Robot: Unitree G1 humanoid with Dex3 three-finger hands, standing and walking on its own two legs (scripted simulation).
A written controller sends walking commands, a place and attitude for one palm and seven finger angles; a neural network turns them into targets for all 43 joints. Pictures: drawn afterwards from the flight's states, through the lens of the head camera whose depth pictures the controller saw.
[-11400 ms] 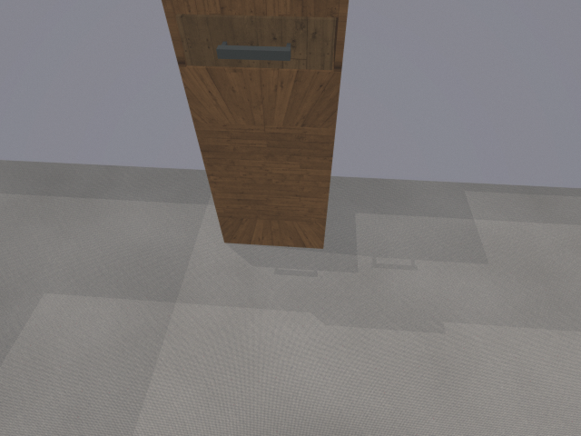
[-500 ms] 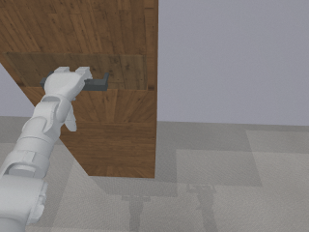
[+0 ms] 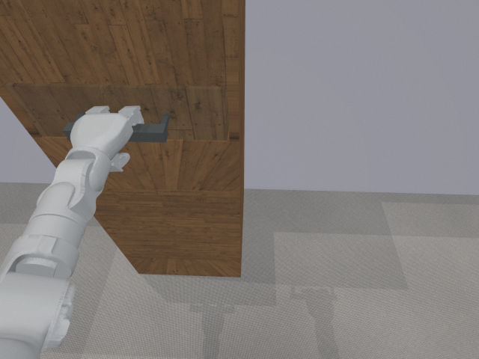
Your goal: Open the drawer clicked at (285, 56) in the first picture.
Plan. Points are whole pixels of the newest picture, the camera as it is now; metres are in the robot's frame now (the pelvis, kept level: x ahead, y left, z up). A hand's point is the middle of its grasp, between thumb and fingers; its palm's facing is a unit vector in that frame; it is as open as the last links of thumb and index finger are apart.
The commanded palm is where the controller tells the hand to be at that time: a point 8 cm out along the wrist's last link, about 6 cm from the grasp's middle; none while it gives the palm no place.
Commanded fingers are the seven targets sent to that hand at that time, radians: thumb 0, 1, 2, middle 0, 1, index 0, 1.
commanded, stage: close the thumb around the handle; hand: left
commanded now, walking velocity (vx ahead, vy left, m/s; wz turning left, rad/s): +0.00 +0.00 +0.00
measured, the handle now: (120, 124) +0.50 +0.23 +0.11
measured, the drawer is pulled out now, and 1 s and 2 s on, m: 0.00 0.07 0.18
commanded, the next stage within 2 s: pull the drawer open in 0.20 s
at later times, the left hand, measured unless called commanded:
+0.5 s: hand (116, 156) +0.44 +0.23 +0.09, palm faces -0.04 -0.04 -1.00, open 6.0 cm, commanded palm +0.40 +0.23 +0.15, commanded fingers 0.00 0.90 0.90 -0.40 -1.35 -0.40 -1.35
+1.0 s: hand (105, 187) +0.37 +0.23 +0.09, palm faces +0.00 -0.07 -1.00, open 5.9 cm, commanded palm +0.33 +0.24 +0.15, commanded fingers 0.00 0.90 0.90 -0.40 -1.35 -0.40 -1.35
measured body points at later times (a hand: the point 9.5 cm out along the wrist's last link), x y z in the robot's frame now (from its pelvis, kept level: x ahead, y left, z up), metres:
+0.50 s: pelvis +0.01 -0.01 +0.00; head +0.05 -0.02 +0.45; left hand +0.44 +0.23 +0.15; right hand +0.08 -0.28 -0.13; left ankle +0.00 +0.06 -0.72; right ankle -0.03 -0.10 -0.72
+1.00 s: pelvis +0.03 +0.00 +0.01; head +0.06 -0.03 +0.46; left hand +0.37 +0.23 +0.15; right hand +0.19 -0.25 -0.11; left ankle +0.00 +0.06 -0.72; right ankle -0.03 -0.10 -0.72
